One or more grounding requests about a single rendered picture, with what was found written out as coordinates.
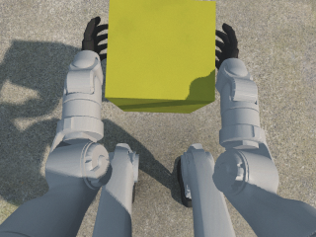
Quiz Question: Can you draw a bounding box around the robot left forearm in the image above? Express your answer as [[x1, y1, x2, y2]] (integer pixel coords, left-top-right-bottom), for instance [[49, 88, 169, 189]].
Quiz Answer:
[[44, 50, 105, 177]]

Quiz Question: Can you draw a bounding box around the robot right hand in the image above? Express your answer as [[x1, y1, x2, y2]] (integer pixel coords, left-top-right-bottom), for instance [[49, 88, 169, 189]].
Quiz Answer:
[[215, 23, 239, 71]]

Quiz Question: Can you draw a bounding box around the robot right upper arm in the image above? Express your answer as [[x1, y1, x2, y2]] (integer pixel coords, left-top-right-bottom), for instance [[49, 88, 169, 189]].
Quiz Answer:
[[212, 149, 316, 237]]

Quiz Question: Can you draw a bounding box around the robot right foot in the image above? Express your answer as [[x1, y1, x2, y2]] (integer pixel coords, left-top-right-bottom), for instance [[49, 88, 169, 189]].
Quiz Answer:
[[177, 159, 193, 208]]

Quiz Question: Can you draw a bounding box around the robot right forearm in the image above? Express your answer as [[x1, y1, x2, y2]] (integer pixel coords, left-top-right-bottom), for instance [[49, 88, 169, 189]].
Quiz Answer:
[[215, 57, 275, 162]]

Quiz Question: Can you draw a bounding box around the right robot shin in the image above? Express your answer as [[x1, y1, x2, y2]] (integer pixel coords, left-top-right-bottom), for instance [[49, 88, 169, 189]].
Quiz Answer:
[[184, 143, 215, 198]]

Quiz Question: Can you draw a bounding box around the carton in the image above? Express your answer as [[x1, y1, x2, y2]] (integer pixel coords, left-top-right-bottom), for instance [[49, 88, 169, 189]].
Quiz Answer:
[[105, 0, 216, 114]]

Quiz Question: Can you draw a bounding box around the robot left upper arm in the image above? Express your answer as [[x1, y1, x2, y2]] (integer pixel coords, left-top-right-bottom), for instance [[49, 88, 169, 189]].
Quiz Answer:
[[0, 141, 113, 237]]

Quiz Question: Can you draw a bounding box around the robot left hand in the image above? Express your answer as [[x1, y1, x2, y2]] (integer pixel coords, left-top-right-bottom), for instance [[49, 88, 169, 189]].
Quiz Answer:
[[81, 16, 109, 61]]

